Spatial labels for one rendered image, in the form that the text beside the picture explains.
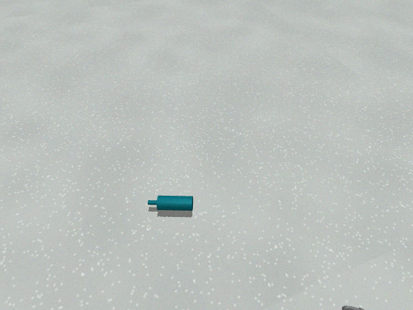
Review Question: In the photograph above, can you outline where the bottle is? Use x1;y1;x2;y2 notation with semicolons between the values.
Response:
148;196;193;211

